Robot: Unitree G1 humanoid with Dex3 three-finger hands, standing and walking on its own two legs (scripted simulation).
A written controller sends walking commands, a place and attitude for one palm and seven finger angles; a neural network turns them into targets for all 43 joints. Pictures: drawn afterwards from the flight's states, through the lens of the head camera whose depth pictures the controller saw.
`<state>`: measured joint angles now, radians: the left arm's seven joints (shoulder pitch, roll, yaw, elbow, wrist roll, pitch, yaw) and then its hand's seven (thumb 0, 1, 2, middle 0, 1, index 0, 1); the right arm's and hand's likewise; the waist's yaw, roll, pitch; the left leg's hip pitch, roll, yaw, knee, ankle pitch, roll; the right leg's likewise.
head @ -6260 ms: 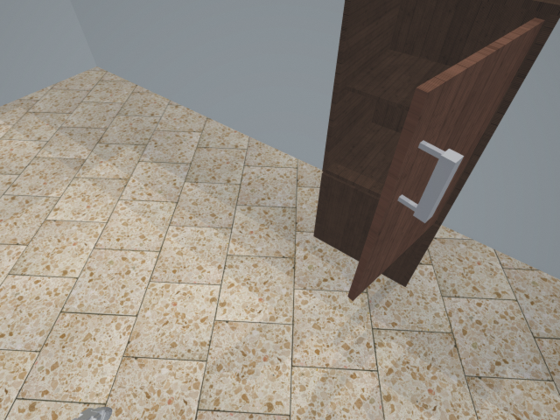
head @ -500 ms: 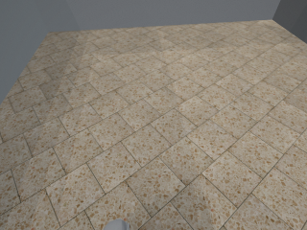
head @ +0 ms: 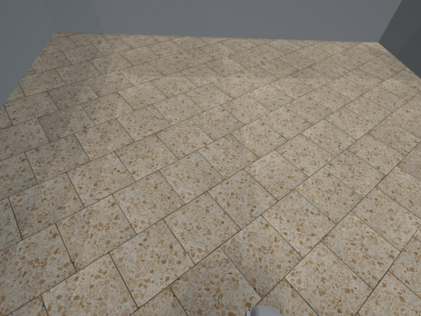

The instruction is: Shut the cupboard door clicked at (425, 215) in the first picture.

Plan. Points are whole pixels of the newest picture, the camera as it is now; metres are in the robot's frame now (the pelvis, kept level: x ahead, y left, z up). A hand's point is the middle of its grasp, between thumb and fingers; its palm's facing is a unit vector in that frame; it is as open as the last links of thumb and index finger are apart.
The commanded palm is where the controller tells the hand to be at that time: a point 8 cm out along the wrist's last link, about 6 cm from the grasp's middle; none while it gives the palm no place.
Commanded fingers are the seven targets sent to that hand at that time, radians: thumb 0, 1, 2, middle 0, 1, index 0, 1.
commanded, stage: walk around to get in front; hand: left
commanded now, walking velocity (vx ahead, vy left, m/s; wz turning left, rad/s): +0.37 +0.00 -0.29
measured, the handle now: out of the picture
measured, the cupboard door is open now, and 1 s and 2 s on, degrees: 78 78 78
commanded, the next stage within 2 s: walk to a spot facing it in 0.44 s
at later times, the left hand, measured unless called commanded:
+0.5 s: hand (187, 234) +0.35 +0.08 -0.18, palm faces -0.12 -0.98 -0.16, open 7.3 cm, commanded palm none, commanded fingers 0.00 0.90 0.90 -0.20 -0.30 -0.20 -0.30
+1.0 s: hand (157, 214) +0.41 +0.18 -0.19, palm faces +0.15 -0.97 -0.19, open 7.4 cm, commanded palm none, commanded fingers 0.00 0.90 0.90 -0.20 -0.30 -0.20 -0.30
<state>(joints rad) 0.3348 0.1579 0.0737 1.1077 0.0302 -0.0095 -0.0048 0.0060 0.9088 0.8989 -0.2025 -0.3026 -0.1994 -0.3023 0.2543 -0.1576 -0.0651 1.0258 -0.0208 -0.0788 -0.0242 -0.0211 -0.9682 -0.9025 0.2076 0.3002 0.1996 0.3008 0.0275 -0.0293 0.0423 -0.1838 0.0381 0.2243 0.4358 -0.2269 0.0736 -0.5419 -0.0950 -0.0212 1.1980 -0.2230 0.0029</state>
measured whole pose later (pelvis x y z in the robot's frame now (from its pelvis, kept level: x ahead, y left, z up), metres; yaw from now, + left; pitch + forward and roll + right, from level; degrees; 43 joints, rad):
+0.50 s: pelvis +0.22 -0.07 -0.02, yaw -7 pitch +0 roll -1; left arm 0.12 0.14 0.06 1.02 0.02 -0.07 0.00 0.00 0.91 0.90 -0.20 -0.30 -0.20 -0.30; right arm 0.44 -0.10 -0.05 1.16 -0.02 -0.02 0.00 0.01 -0.91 -0.90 0.21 0.30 0.20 0.30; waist -0.05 0.02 0.07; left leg -0.35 0.13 0.09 1.23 -0.40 -0.01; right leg -0.32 -0.01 -0.17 0.57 -0.25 -0.06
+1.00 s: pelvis +0.36 -0.02 -0.01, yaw +5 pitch +0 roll -3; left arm 0.19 0.21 0.08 0.98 0.02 0.02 0.02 0.00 0.91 0.90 -0.20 -0.30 -0.20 -0.30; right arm 0.17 -0.19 -0.04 0.93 -0.03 0.00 0.01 0.00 -0.91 -0.90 0.20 0.30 0.20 0.30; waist 0.00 -0.02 0.09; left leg -0.41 -0.01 0.08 0.56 -0.16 0.10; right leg -0.50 -0.10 -0.04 1.18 -0.40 0.07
